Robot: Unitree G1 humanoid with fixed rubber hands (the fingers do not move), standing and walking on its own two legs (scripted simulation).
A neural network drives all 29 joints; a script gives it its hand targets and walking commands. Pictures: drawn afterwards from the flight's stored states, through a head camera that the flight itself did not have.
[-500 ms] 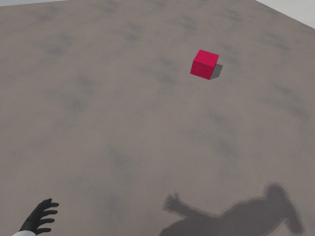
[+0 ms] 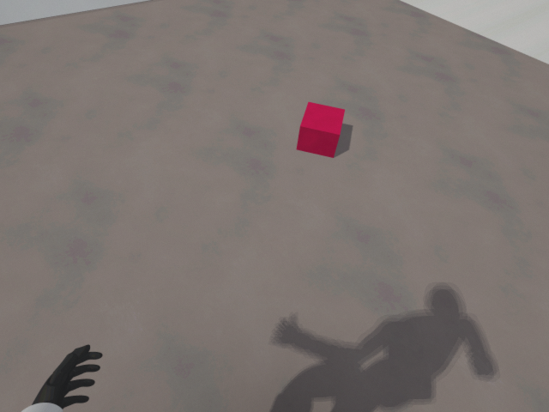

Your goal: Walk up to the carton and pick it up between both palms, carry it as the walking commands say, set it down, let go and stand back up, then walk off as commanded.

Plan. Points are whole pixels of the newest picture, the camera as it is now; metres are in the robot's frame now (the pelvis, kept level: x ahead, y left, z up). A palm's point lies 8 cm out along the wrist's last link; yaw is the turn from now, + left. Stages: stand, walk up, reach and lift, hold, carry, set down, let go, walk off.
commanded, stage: walk up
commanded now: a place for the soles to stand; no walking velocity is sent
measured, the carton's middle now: (320, 129) +1.59 -0.34 -0.67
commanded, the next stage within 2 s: none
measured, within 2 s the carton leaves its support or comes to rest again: neither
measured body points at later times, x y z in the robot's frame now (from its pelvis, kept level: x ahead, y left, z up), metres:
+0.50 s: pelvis +0.27 +0.04 +0.00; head +0.30 +0.07 +0.44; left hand +0.48 +0.34 -0.09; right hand +0.30 -0.32 -0.07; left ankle +0.16 +0.15 -0.64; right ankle +0.33 -0.07 -0.72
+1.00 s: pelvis +0.50 +0.03 -0.01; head +0.54 +0.05 +0.44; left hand +0.73 +0.32 -0.09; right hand +0.52 -0.34 -0.07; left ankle +0.40 +0.16 -0.65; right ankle +0.59 -0.08 -0.72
